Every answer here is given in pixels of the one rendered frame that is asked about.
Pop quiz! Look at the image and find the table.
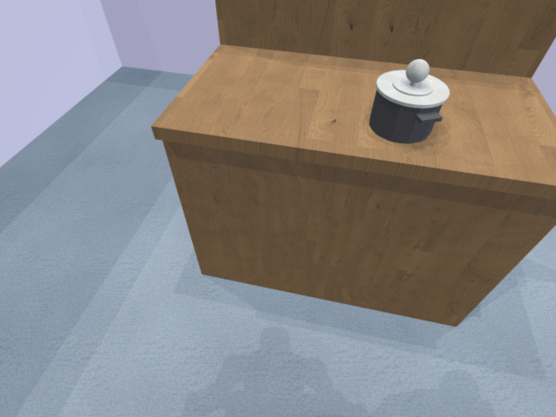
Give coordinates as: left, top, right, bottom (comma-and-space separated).
151, 0, 556, 327

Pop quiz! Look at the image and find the knob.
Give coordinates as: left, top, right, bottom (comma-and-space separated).
406, 59, 429, 83

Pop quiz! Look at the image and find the pot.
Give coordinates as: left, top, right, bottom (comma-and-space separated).
369, 90, 443, 143

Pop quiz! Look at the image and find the lid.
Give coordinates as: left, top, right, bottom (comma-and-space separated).
376, 70, 450, 109

